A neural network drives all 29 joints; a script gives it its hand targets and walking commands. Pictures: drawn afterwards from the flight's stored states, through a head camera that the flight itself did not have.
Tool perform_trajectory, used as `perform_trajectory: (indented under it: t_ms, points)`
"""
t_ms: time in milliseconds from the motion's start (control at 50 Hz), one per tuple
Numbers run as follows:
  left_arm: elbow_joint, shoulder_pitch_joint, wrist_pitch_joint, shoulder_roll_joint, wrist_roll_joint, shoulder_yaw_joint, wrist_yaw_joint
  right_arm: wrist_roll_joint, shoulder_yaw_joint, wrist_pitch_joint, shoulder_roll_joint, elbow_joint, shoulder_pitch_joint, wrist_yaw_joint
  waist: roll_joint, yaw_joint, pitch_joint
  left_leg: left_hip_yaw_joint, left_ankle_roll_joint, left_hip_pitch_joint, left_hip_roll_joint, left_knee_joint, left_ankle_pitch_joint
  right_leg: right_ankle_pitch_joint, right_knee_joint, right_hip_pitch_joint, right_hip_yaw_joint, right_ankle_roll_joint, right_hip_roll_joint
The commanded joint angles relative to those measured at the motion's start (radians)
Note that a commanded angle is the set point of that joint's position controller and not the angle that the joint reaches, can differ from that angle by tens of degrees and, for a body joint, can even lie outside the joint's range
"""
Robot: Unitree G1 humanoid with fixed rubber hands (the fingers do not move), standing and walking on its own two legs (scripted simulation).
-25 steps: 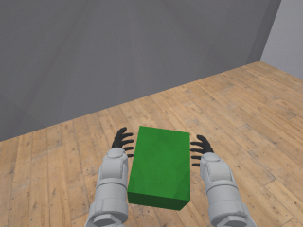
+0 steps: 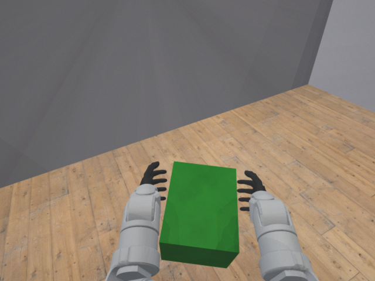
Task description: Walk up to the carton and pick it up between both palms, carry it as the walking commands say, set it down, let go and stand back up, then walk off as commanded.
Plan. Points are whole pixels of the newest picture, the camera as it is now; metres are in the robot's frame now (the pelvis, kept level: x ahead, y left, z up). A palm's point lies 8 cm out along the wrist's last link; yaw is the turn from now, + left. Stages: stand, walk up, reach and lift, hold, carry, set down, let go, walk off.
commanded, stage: reach and lift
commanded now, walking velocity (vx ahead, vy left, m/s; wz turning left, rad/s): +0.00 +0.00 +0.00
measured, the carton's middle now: (199, 213) +0.34 +0.01 -0.04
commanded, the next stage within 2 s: hold in 0.70 s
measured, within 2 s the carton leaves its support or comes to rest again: neither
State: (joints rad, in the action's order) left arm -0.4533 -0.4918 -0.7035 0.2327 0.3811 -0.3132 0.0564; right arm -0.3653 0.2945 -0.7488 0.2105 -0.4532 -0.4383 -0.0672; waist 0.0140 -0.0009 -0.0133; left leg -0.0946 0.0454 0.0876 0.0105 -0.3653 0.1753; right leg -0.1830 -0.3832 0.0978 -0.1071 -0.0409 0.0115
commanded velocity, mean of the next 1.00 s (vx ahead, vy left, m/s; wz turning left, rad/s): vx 0.00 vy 0.00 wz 0.00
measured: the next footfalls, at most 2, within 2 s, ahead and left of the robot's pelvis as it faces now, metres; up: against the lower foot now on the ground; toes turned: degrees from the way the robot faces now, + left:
right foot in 1.74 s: -0.05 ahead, -0.11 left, +0.00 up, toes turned -2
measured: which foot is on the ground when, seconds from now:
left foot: down 0.00-1.00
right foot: down 0.00-1.00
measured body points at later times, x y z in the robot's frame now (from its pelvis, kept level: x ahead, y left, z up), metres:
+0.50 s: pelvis +0.00 +0.00 +0.00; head -0.04 +0.00 +0.45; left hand +0.33 +0.13 +0.06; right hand +0.32 -0.13 +0.04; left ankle +0.03 +0.15 -0.74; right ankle +0.03 -0.15 -0.74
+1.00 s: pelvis -0.01 +0.00 +0.00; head -0.07 -0.01 +0.44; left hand +0.31 +0.12 +0.06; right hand +0.30 -0.13 +0.04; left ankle +0.03 +0.15 -0.74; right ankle +0.03 -0.15 -0.74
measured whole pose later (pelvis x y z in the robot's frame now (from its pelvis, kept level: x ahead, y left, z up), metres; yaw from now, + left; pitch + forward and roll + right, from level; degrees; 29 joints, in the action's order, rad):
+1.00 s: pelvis -0.01 +0.00 +0.00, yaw +0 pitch -8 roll +0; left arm -0.40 -0.44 -0.74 0.21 0.36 -0.28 0.04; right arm -0.33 0.23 -0.79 0.19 -0.41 -0.39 -0.04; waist 0.00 -0.01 -0.01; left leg -0.10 0.04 0.08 0.00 -0.38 0.17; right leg -0.19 -0.41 0.09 -0.10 -0.04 0.02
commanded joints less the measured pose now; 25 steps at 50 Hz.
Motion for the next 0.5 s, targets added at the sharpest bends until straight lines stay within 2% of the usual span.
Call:
perform_trajectory:
  t_ms: [0, 20, 40, 60, 80, 100, 120, 140, 160, 180, 200, 220, 240, 280, 300, 320, 340, 360, 380, 400, 440, 460, 480]
  points:
    - [-0.087, -0.349, -0.002, 1.031, -0.267, 0.431, -0.245, 0.285, -0.477, 0.073, 1.000, 0.064, -0.604, 0.251, -0.020, 0.012, -0.230, 0.063, -0.007, -0.069, -0.125, 0.043, -0.124, 0.082, 0.076, -0.022, 0.068, 0.024, -0.113]
    - [-0.103, -0.319, -0.006, 1.018, -0.262, 0.417, -0.245, 0.293, -0.485, 0.068, 0.996, 0.071, -0.604, 0.251, -0.036, 0.021, -0.237, 0.066, -0.013, -0.058, -0.123, 0.047, -0.126, 0.093, 0.074, -0.046, 0.073, 0.017, -0.118]
    - [-0.110, -0.310, -0.003, 1.007, -0.261, 0.406, -0.246, 0.295, -0.501, 0.067, 0.992, 0.088, -0.619, 0.247, -0.082, 0.027, -0.206, 0.065, -0.021, -0.048, -0.120, 0.041, -0.123, 0.080, 0.075, -0.033, 0.071, 0.013, -0.118]
    - [-0.082, -0.332, 0.001, 1.024, -0.275, 0.429, -0.246, 0.287, -0.495, 0.065, 1.000, 0.071, -0.586, 0.250, -0.052, 0.012, -0.254, 0.060, -0.011, -0.099, -0.119, 0.040, -0.173, 0.118, 0.069, -0.019, 0.072, 0.020, -0.120]
    - [-0.076, -0.297, -0.006, 1.032, -0.268, 0.439, -0.244, 0.300, -0.505, 0.066, 0.995, 0.095, -0.569, 0.251, -0.025, 0.015, -0.243, 0.058, -0.008, -0.104, -0.127, 0.034, -0.194, 0.131, 0.073, -0.026, 0.070, 0.021, -0.116]
    - [-0.075, -0.316, -0.007, 1.030, -0.283, 0.444, -0.246, 0.292, -0.501, 0.061, 0.997, 0.076, -0.549, 0.251, -0.057, 0.004, -0.240, 0.061, -0.007, -0.089, -0.121, 0.038, -0.204, 0.135, 0.075, -0.029, 0.077, 0.016, -0.122]
    - [-0.098, -0.312, -0.017, 1.027, -0.272, 0.427, -0.244, 0.283, -0.478, 0.058, 0.974, 0.067, -0.553, 0.251, -0.023, 0.003, -0.207, 0.062, -0.006, -0.092, -0.118, 0.046, -0.178, 0.111, 0.076, -0.007, 0.073, 0.021, -0.117]
    - [-0.070, -0.310, -0.016, 1.022, -0.275, 0.446, -0.242, 0.291, -0.476, 0.062, 0.975, 0.073, -0.541, 0.248, 0.027, -0.002, -0.230, 0.066, 0.001, -0.106, -0.130, 0.044, -0.192, 0.136, 0.080, -0.021, 0.069, 0.024, -0.113]
    - [-0.076, -0.298, -0.015, 1.022, -0.279, 0.446, -0.245, 0.285, -0.468, 0.064, 0.965, 0.080, -0.548, 0.249, -0.028, -0.011, -0.193, 0.056, -0.004, -0.084, -0.119, 0.045, -0.183, 0.112, 0.080, -0.016, 0.074, 0.019, -0.117]
    - [-0.019, -0.324, -0.008, 1.019, -0.288, 0.470, -0.245, 0.297, -0.489, 0.063, 0.991, 0.091, -0.531, 0.251, -0.007, -0.006, -0.230, 0.061, 0.000, -0.081, -0.122, 0.043, -0.209, 0.152, 0.070, -0.046, 0.076, 0.018, -0.121]
    - [-0.032, -0.332, -0.010, 1.022, -0.288, 0.464, -0.242, 0.291, -0.484, 0.064, 0.984, 0.077, -0.516, 0.251, 0.012, -0.010, -0.231, 0.054, 0.000, -0.100, -0.122, 0.040, -0.198, 0.128, 0.070, -0.014, 0.071, 0.023, -0.117]
    - [-0.064, -0.309, -0.010, 1.012, -0.277, 0.443, -0.243, 0.287, -0.480, 0.062, 0.977, 0.080, -0.544, 0.250, -0.035, 0.000, -0.202, 0.056, -0.007, -0.095, -0.119, 0.046, -0.190, 0.116, 0.076, -0.001, 0.076, 0.014, -0.117]
    - [-0.041, -0.310, -0.015, 1.034, -0.285, 0.455, -0.243, 0.292, -0.488, 0.059, 0.980, 0.096, -0.521, 0.248, 0.006, -0.004, -0.200, 0.059, -0.002, -0.087, -0.121, 0.044, -0.199, 0.127, 0.069, -0.016, 0.072, 0.022, -0.120]
    - [-0.032, -0.312, -0.016, 1.027, -0.290, 0.468, -0.245, 0.285, -0.482, 0.059, 0.980, 0.087, -0.501, 0.250, -0.010, -0.017, -0.224, 0.054, -0.001, -0.088, -0.119, 0.044, -0.187, 0.121, 0.069, -0.023, 0.073, 0.022, -0.120]
    - [-0.017, -0.318, -0.014, 1.037, -0.298, 0.476, -0.244, 0.309, -0.515, 0.064, 0.983, 0.125, -0.538, 0.254, 0.003, -0.005, -0.240, 0.053, -0.003, -0.087, -0.122, 0.038, -0.191, 0.128, 0.061, -0.033, 0.071, 0.022, -0.120]
    - [-0.057, -0.311, -0.018, 1.030, -0.281, 0.460, -0.245, 0.293, -0.482, 0.063, 0.972, 0.095, -0.525, 0.253, 0.030, -0.012, -0.218, 0.063, -0.002, -0.076, -0.126, 0.045, -0.147, 0.088, 0.069, -0.011, 0.076, 0.022, -0.117]
    - [-0.034, -0.314, -0.015, 1.034, -0.295, 0.470, -0.248, 0.302, -0.495, 0.062, 0.980, 0.108, -0.542, 0.251, -0.017, -0.012, -0.214, 0.054, -0.010, -0.066, -0.115, 0.042, -0.130, 0.075, 0.067, -0.017, 0.073, 0.022, -0.119]
    - [-0.053, -0.317, -0.018, 1.035, -0.282, 0.457, -0.248, 0.305, -0.486, 0.066, 0.968, 0.111, -0.559, 0.254, 0.019, -0.007, -0.205, 0.057, -0.005, -0.057, -0.121, 0.043, -0.111, 0.062, 0.063, -0.013, 0.075, 0.026, -0.117]
    - [-0.035, -0.331, -0.012, 1.021, -0.292, 0.456, -0.248, 0.289, -0.490, 0.060, 0.992, 0.096, -0.537, 0.251, -0.061, -0.007, -0.207, 0.058, -0.012, -0.065, -0.117, 0.046, -0.124, 0.069, 0.067, -0.004, 0.081, 0.018, -0.121]
    - [-0.050, -0.315, -0.016, 1.024, -0.282, 0.446, -0.245, 0.288, -0.483, 0.056, 0.986, 0.079, -0.538, 0.252, -0.056, -0.010, -0.200, 0.055, -0.014, -0.087, -0.118, 0.042, -0.102, 0.046, 0.068, 0.013, 0.079, 0.018, -0.117]
    - [-0.031, -0.300, -0.019, 1.027, -0.284, 0.459, -0.246, 0.282, -0.481, 0.056, 0.986, 0.091, -0.496, 0.252, -0.026, -0.018, -0.219, 0.057, -0.007, -0.077, -0.122, 0.041, -0.166, 0.109, 0.062, -0.014, 0.079, 0.020, -0.120]
    - [-0.029, -0.309, -0.019, 1.039, -0.289, 0.470, -0.249, 0.293, -0.491, 0.060, 0.980, 0.106, -0.507, 0.255, 0.005, -0.013, -0.240, 0.055, -0.001, -0.080, -0.124, 0.042, -0.163, 0.099, 0.062, -0.015, 0.078, 0.023, -0.120]
    - [-0.041, -0.287, -0.023, 1.063, -0.296, 0.470, -0.247, 0.305, -0.508, 0.060, 0.986, 0.125, -0.517, 0.254, 0.000, -0.006, -0.236, 0.061, -0.004, -0.097, -0.127, 0.038, -0.158, 0.093, 0.062, -0.013, 0.079, 0.025, -0.120]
